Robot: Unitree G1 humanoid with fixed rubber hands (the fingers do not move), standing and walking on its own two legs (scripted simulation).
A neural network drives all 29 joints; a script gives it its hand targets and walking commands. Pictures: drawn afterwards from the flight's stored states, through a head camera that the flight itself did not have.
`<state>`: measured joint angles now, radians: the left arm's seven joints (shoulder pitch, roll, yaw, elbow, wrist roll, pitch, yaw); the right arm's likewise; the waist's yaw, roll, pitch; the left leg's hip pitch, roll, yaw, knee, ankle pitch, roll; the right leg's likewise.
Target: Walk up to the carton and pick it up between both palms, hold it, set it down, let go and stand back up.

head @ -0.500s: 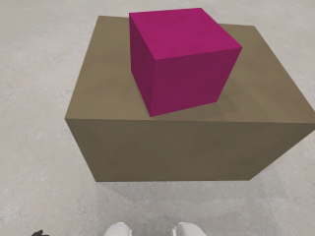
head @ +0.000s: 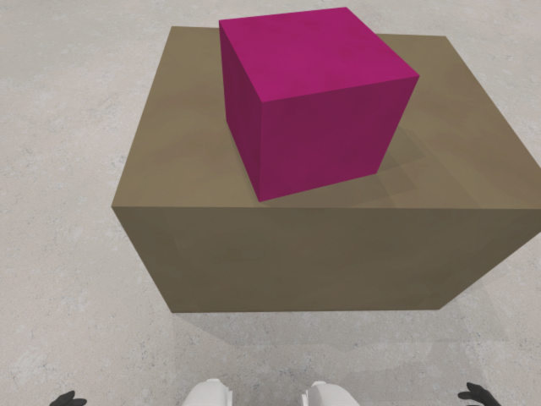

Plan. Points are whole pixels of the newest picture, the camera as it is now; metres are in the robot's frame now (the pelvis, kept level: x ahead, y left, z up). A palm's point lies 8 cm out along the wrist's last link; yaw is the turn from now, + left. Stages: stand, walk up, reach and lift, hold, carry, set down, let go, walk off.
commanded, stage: walk up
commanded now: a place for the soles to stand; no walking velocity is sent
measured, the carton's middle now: (303, 102) +0.69 -0.06 +0.04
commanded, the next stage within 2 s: none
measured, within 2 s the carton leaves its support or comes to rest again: neither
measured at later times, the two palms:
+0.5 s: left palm out of the picture +0.12 +0.32 -0.10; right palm out of the picture +0.12 -0.31 -0.07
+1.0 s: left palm (111, 377) +0.18 +0.24 -0.08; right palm (530, 391) +0.17 -0.40 -0.10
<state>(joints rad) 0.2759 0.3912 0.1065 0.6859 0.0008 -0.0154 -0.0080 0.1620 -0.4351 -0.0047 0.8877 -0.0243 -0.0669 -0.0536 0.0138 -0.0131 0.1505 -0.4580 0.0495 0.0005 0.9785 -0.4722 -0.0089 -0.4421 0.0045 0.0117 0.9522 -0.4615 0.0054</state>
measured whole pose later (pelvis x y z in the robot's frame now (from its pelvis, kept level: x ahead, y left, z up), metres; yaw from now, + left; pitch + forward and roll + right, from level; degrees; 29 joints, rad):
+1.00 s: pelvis +0.11 -0.08 +0.00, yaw +0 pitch -4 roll +1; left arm 0.33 0.40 0.11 0.69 0.00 0.00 -0.06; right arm 0.30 -0.43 0.00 0.89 -0.02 -0.07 -0.03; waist 0.01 -0.01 0.11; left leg -0.58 0.04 -0.03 1.32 -0.48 0.03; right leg -0.48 0.02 -0.05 0.98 -0.43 -0.05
